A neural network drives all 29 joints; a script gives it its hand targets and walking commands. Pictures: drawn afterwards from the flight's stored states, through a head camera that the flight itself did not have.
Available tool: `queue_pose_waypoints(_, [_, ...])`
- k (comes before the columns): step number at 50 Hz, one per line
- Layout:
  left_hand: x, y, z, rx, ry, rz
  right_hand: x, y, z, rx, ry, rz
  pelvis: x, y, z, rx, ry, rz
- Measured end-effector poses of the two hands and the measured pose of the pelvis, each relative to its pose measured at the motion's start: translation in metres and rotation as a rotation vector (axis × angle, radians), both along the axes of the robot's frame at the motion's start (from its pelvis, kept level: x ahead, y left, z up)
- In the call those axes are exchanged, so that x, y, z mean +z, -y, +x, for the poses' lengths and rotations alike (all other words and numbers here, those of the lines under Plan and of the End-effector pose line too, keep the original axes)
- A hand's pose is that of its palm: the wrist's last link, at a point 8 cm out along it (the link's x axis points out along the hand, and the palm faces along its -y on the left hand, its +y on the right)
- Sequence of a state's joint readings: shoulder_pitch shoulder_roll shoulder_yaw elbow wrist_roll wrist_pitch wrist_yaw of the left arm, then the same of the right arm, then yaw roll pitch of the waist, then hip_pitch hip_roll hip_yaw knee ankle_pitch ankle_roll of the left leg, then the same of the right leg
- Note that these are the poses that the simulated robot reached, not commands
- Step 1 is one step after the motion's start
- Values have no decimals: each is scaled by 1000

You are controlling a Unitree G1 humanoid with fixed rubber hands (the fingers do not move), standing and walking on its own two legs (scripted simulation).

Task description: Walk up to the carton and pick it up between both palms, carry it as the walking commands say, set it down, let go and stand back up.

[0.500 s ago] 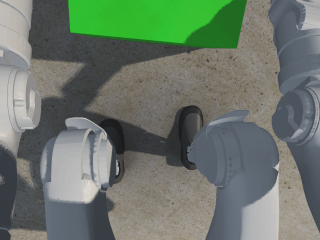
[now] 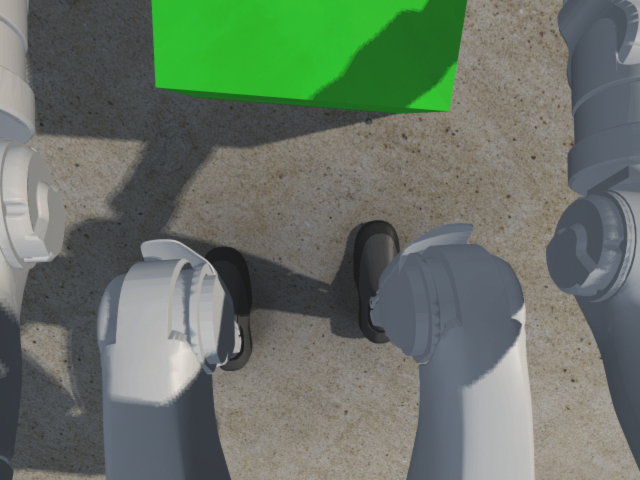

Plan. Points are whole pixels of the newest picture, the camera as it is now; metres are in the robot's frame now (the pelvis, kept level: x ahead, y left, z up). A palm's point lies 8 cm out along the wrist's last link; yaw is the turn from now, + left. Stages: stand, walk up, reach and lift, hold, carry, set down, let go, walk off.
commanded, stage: set down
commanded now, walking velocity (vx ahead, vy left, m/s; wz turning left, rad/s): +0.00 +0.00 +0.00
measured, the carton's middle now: out of the picture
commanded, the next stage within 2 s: let go in 1.16 s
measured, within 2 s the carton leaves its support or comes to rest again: neither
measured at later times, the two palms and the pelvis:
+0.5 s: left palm out of the picture +0.61 +0.22 +0.01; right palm out of the picture +0.56 -0.25 +0.01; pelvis +0.01 +0.00 +0.11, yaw +0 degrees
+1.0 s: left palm out of the picture +0.61 +0.22 +0.16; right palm out of the picture +0.55 -0.26 +0.16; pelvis +0.03 +0.00 +0.25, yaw +2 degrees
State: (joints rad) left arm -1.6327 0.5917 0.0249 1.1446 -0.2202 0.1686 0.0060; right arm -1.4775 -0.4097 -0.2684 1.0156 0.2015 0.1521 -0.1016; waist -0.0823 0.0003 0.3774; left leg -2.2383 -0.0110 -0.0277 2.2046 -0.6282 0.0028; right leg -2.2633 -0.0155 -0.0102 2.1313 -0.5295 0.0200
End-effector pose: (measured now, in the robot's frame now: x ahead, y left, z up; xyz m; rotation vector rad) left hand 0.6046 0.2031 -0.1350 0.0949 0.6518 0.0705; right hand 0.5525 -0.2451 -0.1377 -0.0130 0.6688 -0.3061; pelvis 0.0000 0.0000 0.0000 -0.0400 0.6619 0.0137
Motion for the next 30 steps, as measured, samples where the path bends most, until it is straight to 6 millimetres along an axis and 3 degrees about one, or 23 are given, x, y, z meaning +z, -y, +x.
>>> queue_pose_waypoints(14, [85,-8,6,-10,22,-11,86,3,7,11,29,4,55,0,3,-4,-106,8])
queue_pose_waypoints(30, [177,-12,5,-37,24,-17,178,8,6,22,31,4,139,0,11,3,-180,9])
